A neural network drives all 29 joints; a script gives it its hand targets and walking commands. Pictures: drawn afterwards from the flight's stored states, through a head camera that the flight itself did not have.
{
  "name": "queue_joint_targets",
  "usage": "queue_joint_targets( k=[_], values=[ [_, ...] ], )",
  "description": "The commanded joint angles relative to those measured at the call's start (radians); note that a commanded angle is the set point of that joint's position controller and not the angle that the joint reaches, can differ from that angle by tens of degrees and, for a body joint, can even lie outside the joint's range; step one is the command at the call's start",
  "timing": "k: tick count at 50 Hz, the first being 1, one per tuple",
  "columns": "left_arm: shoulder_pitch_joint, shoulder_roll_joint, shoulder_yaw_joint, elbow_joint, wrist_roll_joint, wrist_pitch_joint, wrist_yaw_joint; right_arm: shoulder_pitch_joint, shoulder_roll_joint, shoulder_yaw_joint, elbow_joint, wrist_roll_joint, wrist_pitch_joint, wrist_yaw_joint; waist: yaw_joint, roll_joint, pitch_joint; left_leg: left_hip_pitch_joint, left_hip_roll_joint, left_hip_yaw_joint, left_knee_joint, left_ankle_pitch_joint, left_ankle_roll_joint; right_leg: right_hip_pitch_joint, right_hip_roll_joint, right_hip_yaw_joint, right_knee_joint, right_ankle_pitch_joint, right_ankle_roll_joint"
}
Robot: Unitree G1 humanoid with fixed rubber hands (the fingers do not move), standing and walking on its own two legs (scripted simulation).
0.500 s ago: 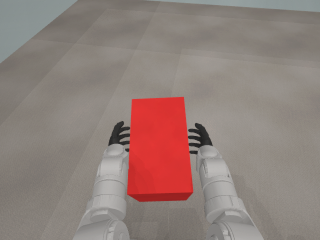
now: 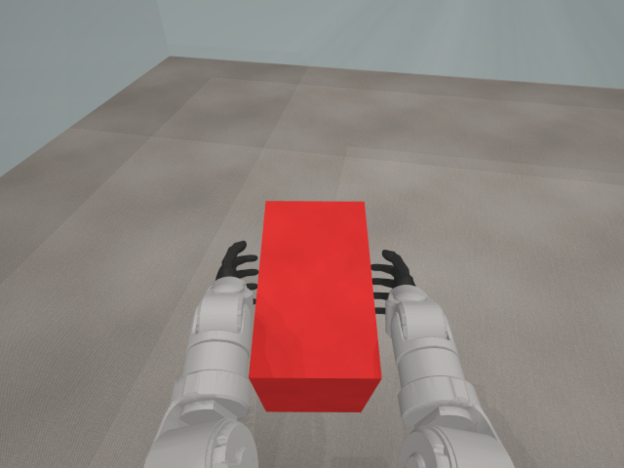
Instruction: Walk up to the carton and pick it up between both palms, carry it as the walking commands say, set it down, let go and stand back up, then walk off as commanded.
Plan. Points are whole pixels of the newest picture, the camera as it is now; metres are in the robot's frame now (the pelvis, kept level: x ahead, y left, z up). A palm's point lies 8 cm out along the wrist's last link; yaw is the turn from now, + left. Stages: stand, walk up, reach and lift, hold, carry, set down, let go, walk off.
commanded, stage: reach and lift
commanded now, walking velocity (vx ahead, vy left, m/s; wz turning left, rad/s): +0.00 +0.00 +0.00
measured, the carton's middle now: (314, 308) +0.36 +0.04 -0.02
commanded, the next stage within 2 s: hold in 1.50 s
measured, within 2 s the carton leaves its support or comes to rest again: neither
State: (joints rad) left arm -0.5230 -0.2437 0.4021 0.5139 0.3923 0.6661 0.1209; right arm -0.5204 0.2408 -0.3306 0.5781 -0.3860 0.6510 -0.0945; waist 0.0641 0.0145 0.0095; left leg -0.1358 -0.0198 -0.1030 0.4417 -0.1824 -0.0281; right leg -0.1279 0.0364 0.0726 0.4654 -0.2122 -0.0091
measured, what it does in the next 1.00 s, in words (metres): stands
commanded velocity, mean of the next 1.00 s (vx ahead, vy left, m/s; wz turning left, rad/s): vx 0.00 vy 0.00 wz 0.00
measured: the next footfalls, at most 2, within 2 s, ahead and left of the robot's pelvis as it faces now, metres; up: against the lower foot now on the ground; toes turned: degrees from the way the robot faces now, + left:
none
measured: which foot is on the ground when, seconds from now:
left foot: down 0.00-1.00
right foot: down 0.00-1.00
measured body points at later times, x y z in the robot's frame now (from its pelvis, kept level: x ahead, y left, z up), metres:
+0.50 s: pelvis +0.01 +0.01 +0.00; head -0.04 +0.01 +0.45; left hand +0.34 +0.13 +0.06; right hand +0.33 -0.11 +0.05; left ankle +0.05 +0.14 -0.74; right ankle +0.04 -0.11 -0.74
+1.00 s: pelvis +0.01 +0.01 +0.00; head -0.05 +0.01 +0.45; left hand +0.33 +0.13 +0.06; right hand +0.32 -0.11 +0.05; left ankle +0.05 +0.14 -0.74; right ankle +0.04 -0.11 -0.74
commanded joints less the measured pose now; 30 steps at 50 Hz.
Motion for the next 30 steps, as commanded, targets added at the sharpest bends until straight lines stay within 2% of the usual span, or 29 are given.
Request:
queue_joint_targets(
  k=[1,30],
  values=[
    [-0.495,-1.084,-0.434,0.108,-0.25,-0.006,-0.271,-0.668,0.957,0.419,-0.03,0.251,-0.064,0.268,-0.015,-0.007,-0.26,0.093,-0.052,0.024,-0.059,0.051,0.009,0.018,0.024,0.017,-0.111,-0.019,-0.014],
    [-0.422,-1.1,-0.499,0.049,-0.286,0.008,-0.26,-0.589,0.968,0.471,-0.139,0.291,-0.006,0.263,-0.062,-0.009,-0.289,0.107,-0.051,0.011,-0.065,0.133,0.02,0.09,0.034,0.014,-0.101,0.11,0.001]
  ],
)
